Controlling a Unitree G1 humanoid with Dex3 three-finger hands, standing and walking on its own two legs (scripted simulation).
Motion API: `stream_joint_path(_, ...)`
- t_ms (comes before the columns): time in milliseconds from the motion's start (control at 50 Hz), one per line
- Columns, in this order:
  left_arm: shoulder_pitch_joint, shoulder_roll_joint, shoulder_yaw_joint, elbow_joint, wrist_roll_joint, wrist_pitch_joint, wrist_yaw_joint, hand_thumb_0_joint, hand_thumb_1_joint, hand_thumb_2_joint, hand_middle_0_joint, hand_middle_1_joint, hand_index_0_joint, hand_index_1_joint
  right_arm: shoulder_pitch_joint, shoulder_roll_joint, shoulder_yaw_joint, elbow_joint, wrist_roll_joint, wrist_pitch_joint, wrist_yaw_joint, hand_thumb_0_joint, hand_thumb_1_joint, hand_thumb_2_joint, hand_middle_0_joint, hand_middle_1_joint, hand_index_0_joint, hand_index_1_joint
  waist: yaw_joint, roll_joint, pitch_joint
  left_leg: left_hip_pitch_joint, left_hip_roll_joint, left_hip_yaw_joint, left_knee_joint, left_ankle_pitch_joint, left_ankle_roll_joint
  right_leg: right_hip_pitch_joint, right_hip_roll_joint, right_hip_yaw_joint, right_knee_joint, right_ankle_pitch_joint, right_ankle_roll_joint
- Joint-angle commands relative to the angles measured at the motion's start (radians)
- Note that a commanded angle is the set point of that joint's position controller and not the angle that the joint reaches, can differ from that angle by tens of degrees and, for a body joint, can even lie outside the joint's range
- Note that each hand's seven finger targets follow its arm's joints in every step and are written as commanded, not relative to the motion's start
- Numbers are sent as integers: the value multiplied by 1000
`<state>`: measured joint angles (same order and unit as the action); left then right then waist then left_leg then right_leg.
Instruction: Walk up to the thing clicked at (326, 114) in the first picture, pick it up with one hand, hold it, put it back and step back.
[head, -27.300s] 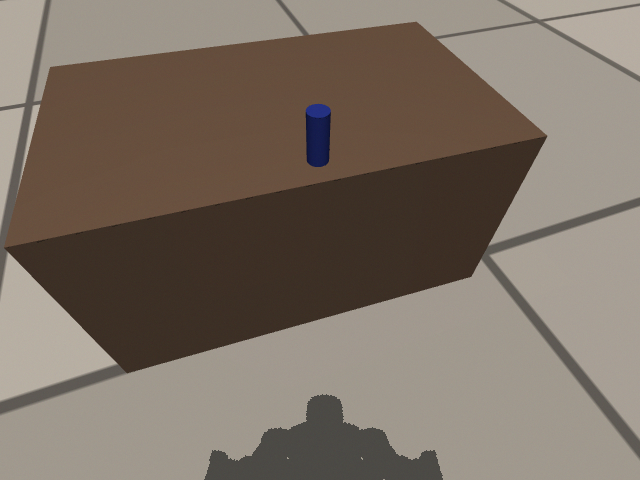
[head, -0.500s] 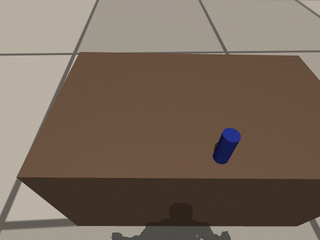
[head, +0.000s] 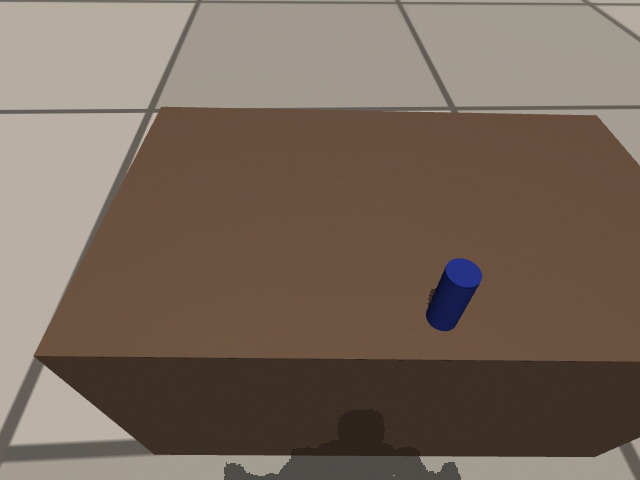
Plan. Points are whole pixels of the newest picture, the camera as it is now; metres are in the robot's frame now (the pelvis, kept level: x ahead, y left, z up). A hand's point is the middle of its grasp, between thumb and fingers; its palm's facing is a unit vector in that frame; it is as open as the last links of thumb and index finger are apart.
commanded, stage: stand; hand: right
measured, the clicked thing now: (451, 296) +0.40 -0.20 -0.06
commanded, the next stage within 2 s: step back in 0.86 s
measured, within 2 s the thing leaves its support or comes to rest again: neither
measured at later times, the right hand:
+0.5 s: hand out of the picture +0.07 -0.25 -0.16, palm faces -0.03 +0.94 -0.35, open 7.4 cm
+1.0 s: hand out of the picture +0.07 -0.27 -0.16, palm faces -0.02 +0.93 -0.35, open 7.4 cm
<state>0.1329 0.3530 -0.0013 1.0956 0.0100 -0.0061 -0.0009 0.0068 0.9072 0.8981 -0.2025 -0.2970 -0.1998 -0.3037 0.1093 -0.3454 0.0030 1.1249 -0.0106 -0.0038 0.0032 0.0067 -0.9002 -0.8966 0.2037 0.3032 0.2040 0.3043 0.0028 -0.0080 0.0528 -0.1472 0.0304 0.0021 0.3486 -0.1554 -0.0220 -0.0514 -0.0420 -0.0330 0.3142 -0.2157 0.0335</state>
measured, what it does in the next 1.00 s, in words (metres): stands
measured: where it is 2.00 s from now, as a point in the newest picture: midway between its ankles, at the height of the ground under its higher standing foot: outside the picture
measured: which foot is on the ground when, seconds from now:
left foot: down 0.00-1.00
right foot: down 0.00-1.00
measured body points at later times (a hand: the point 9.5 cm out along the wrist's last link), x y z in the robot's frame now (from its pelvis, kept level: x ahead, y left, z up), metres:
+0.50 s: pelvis +0.00 +0.00 +0.00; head +0.01 +0.01 +0.45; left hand +0.06 +0.30 -0.14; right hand +0.07 -0.30 -0.13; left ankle +0.02 +0.13 -0.75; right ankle -0.03 -0.14 -0.75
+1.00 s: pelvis -0.02 -0.01 -0.01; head +0.02 +0.00 +0.44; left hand +0.06 +0.31 -0.14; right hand +0.07 -0.31 -0.14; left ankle +0.02 +0.13 -0.75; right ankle -0.03 -0.14 -0.75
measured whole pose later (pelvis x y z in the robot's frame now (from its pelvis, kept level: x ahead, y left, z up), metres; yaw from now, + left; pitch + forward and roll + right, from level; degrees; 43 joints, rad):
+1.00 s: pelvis -0.02 -0.01 -0.01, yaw +0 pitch -2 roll +0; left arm 0.10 0.38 0.04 1.03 -0.01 0.02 0.01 0.01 0.91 0.90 -0.20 -0.30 -0.20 -0.30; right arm 0.07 -0.37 -0.03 1.06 0.01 0.03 0.01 0.01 -0.90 -0.90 0.21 0.30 0.21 0.30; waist 0.00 -0.01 0.13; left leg -0.26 0.03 -0.01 0.47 -0.18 -0.02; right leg -0.19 -0.04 -0.03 0.51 -0.27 0.00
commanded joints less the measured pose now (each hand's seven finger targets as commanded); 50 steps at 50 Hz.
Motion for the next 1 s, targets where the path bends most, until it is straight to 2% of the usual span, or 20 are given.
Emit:
stream_joint_path(0,-19,210,47,-50,5,-15,8,0,900,900,-200,-300,-200,-301,-36,-223,-46,-56,0,-20,-11,0,-900,-900,200,300,200,300,-6,17,-43,31,95,-82,-56,78,37,-59,-98,68,-75,64,-45)
stream_joint_path(20,-28,216,49,-51,5,-15,9,0,900,900,-200,-300,-200,-301,-32,-219,-46,-56,1,-20,-10,0,-900,-900,200,300,200,300,-10,15,-34,23,97,-89,-63,84,36,-56,-97,68,-71,45,-47)
stream_joint_path(80,-22,215,49,-54,5,-19,7,0,900,900,-200,-300,-200,-301,-35,-221,-46,-59,1,-23,-10,0,-900,-900,200,300,200,300,-6,14,-72,48,101,-84,-49,125,41,-39,-103,71,-64,96,-47)
stream_joint_path(140,-25,215,49,-50,4,-16,7,0,900,900,-200,-300,-200,-301,-34,-217,-44,-57,2,-24,-10,0,-900,-900,200,300,200,300,-9,13,-51,34,99,-89,-61,111,38,-49,-101,71,-63,75,-47)
stream_joint_path(180,-18,214,48,-52,4,-19,8,0,900,900,-200,-300,-200,-301,-39,-219,-45,-58,1,-25,-9,0,-900,-900,200,300,200,300,-2,15,-73,52,105,-90,-48,162,41,-40,-101,68,-58,114,-45)
stream_joint_path(300,-13,212,47,-51,4,-16,6,0,900,900,-200,-300,-200,-301,-34,-225,-45,-54,1,-23,-11,0,-900,-900,200,300,200,300,-3,27,-70,42,99,-84,-49,122,41,-39,-102,69,-64,94,-47)
stream_joint_path(340,-11,214,47,-51,3,-17,7,0,900,900,-200,-300,-200,-300,-36,-222,-44,-55,2,-26,-11,0,-900,-900,200,300,200,300,-3,18,-76,51,102,-88,-48,157,39,-39,-101,67,-55,112,-46)
stream_joint_path(380,-14,213,47,-48,4,-14,7,0,900,900,-200,-300,-200,-300,-32,-221,-44,-51,2,-24,-12,0,-900,-900,200,300,200,300,-4,18,-54,39,100,-87,-55,116,39,-51,-100,66,-59,85,-46)
stream_joint_path(480,-14,208,44,-50,3,-16,8,0,900,900,-200,-300,-200,-300,-31,-221,-44,-52,2,-24,-10,0,-900,-900,200,300,200,300,-4,18,-63,41,101,-91,-52,141,38,-49,-100,66,-57,84,-45)
stream_joint_path(540,-16,212,44,-52,4,-19,10,0,900,900,-200,-300,-200,-300,-31,-222,-45,-56,2,-22,-10,0,-900,-900,200,300,200,300,-5,6,-80,50,101,-86,-37,173,41,-36,-104,66,-56,128,-42)
stream_joint_path(660,-16,216,43,-52,4,-18,10,0,900,900,-200,-300,-200,-300,-37,-219,-45,-55,2,-22,-10,0,-900,-900,200,300,200,300,-3,5,-69,47,103,-90,-41,170,38,-46,-101,60,-53,115,-43)
stream_joint_path(720,-12,213,43,-47,4,-17,9,0,900,900,-200,-300,-200,-300,-36,-221,-44,-55,2,-22,-10,0,-900,-900,200,300,200,300,-5,16,-46,31,98,-89,-54,119,40,-52,-100,63,-61,81,-44)
stream_joint_path(820,-22,213,44,-54,3,-19,8,0,900,900,-200,-300,-200,-300,-28,-220,-46,-56,2,-23,-9,0,-900,-900,200,300,200,300,-6,10,-62,38,99,-87,-49,143,37,-50,-100,65,-61,84,-45)
stream_joint_path(840,-32,277,88,-67,-15,-6,15,0,900,900,-200,-300,-200,-300,-69,-288,-70,-76,11,-5,-3,0,-900,-900,200,300,200,300,0,22,30,-13,94,-105,48,337,68,-126,-76,57,39,249,-53)
stream_joint_path(880,-10,252,90,-92,-21,2,21,0,900,900,-200,-300,-200,-300,-38,-272,-75,-95,25,4,-3,0,-900,-900,200,300,200,300,-6,49,-60,1,118,-107,84,443,100,-91,-58,28,131,290,-67)
stream_joint_path(900,-9,241,89,-107,-20,6,21,0,900,900,-200,-300,-200,-300,-31,-289,-85,-109,25,8,-3,0,-900,-900,200,300,200,300,-15,74,-99,-6,138,-122,78,452,131,-86,-33,15,191,249,-68)
stream_joint_path(940,-2,215,87,-131,-18,19,21,0,900,900,-200,-300,-200,-300,-37,-308,-101,-138,22,17,-4,0,-900,-900,200,300,200,300,-14,130,-147,-17,180,-172,65,413,178,-99,1,9,281,150,-75)
stream_joint_path(960,15,209,87,-134,-14,23,21,0,900,900,-200,-300,-200,-300,-51,-312,-106,-153,21,24,-5,0,-900,-900,200,300,200,300,-5,146,-157,-30,190,-183,81,385,194,-110,7,13,307,107,-79)
stream_joint_path(980,25,211,90,-141,-11,25,19,0,900,900,-200,-300,-200,-300,-57,-304,-105,-168,21,29,-7,0,-900,-900,200,300,200,300,0,136,-164,-59,186,-177,104,344,198,-110,2,26,318,74,-88)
